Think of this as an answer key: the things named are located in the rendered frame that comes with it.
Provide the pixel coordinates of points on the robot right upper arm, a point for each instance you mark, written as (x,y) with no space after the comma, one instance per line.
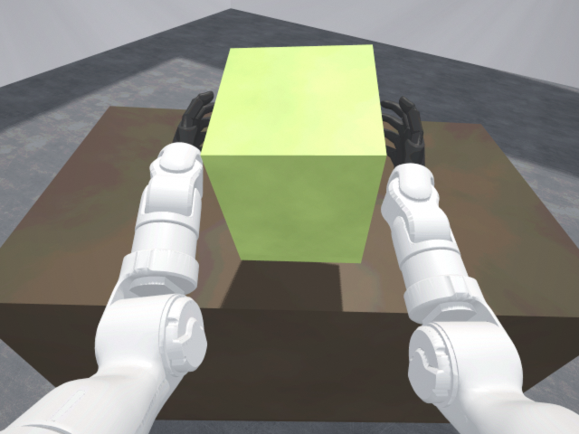
(471,372)

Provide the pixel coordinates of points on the robot right hand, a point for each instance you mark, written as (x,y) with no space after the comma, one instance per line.
(409,143)

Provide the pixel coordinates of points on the pedestal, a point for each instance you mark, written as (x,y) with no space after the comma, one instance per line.
(286,340)

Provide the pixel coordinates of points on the carton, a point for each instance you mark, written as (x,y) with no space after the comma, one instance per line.
(295,151)

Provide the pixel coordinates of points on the right robot forearm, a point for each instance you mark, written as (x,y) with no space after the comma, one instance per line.
(438,288)

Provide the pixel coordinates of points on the left robot forearm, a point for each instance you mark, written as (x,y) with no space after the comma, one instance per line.
(162,259)

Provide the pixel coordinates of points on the robot left upper arm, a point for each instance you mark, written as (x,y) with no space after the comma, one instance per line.
(144,347)

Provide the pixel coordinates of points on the robot left hand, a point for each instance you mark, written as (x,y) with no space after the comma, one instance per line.
(189,129)

